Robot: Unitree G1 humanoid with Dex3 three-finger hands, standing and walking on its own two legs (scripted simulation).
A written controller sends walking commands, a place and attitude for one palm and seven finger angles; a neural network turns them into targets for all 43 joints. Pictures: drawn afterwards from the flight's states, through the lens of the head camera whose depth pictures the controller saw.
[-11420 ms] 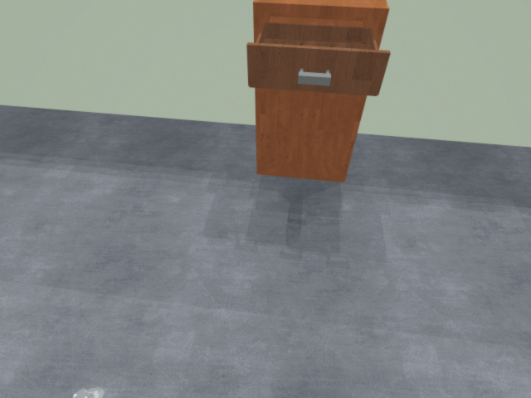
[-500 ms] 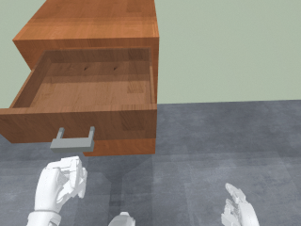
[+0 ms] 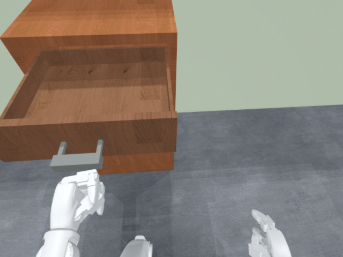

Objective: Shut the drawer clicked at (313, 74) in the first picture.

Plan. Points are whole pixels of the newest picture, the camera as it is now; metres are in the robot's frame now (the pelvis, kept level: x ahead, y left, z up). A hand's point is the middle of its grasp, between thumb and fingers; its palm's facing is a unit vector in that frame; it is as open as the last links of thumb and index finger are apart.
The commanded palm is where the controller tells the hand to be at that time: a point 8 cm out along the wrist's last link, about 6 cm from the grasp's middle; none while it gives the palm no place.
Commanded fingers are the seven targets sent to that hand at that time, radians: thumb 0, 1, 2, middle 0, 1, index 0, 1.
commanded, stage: bring the fist close to the handle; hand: left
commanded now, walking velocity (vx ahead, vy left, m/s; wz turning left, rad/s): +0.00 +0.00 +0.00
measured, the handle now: (80, 153) +0.33 +0.22 +0.07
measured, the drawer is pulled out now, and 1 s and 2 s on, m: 0.29 0.22 0.11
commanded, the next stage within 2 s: push the drawer shut in 0.12 s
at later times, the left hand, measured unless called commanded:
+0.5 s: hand (100, 186) +0.26 +0.16 +0.06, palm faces +0.08 -1.00 -0.06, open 3.2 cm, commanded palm +0.24 +0.22 +0.07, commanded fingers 0.00 0.90 0.90 -1.40 -1.60 -1.40 -1.60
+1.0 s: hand (103, 159) +0.32 +0.17 +0.06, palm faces +0.08 -1.00 -0.05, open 3.0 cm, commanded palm +0.31 +0.22 +0.07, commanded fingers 0.00 0.90 0.90 -1.40 -1.60 -1.40 -1.60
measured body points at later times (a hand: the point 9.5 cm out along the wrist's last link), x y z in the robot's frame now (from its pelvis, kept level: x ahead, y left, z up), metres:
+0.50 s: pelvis +0.00 -0.01 +0.00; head +0.05 -0.01 +0.45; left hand +0.25 +0.22 +0.06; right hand +0.17 -0.25 -0.09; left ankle +0.07 +0.13 -0.66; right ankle -0.04 -0.11 -0.66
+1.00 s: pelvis -0.01 +0.00 +0.00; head +0.05 +0.00 +0.45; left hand +0.31 +0.22 +0.06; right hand +0.14 -0.24 -0.10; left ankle +0.07 +0.13 -0.66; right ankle -0.04 -0.11 -0.66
